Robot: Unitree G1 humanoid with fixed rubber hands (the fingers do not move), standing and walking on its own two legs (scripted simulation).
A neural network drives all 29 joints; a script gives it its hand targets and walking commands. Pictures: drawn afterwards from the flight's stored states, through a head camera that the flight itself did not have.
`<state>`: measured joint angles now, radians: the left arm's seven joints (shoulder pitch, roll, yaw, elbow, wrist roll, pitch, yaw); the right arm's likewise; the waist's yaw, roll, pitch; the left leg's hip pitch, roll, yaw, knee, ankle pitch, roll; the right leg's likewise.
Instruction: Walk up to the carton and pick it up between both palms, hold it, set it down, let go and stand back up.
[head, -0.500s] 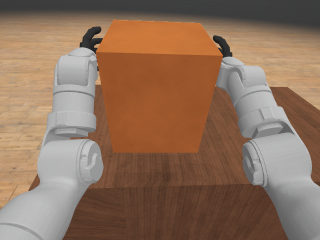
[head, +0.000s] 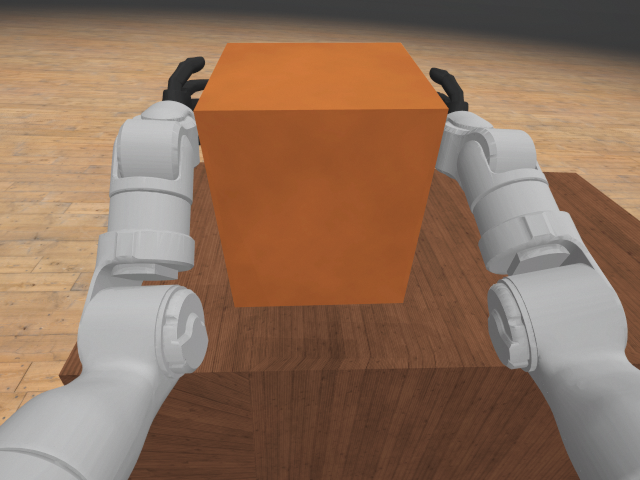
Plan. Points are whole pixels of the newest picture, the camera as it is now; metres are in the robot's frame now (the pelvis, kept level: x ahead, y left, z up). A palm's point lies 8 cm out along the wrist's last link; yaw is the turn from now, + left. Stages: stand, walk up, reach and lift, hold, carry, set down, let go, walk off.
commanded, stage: hold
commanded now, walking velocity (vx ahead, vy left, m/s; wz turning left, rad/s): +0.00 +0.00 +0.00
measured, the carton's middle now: (317, 175) +0.38 +0.00 +0.26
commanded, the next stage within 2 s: none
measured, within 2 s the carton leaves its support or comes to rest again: neither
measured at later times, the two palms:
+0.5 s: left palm (179, 116) +0.38 +0.15 +0.33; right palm (449, 130) +0.37 -0.15 +0.33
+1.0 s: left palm (187, 117) +0.37 +0.14 +0.33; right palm (456, 138) +0.37 -0.16 +0.32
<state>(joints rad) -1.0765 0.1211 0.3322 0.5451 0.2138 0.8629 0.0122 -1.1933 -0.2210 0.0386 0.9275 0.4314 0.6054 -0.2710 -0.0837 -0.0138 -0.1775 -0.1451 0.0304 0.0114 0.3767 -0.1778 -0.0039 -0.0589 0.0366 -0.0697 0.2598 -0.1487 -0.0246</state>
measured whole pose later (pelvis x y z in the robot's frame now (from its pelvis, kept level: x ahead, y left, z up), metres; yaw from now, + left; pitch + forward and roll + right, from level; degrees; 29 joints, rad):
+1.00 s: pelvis +0.00 +0.00 +0.00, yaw +0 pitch -4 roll -1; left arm -1.07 0.11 0.34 0.54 0.23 0.87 0.01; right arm -1.16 -0.22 0.05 0.91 0.43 0.61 -0.26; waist -0.08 0.00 -0.19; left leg -0.13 0.03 0.01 0.38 -0.18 -0.01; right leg -0.05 0.04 -0.06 0.27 -0.16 -0.03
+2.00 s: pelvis +0.00 -0.01 +0.00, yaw +0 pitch -4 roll -1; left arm -1.09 0.12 0.35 0.55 0.25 0.87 -0.01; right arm -1.17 -0.21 0.04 0.91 0.42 0.62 -0.27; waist -0.08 0.00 -0.18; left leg -0.12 0.03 0.01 0.37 -0.18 -0.01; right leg -0.04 0.04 -0.06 0.27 -0.16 -0.03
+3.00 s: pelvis +0.00 +0.00 +0.00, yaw +0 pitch -4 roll -1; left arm -1.08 0.12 0.34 0.56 0.23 0.86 0.02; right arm -1.18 -0.22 0.04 0.94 0.43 0.61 -0.26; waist -0.08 0.00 -0.19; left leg -0.14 0.03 0.00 0.38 -0.18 -0.01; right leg -0.05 0.04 -0.07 0.26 -0.15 -0.03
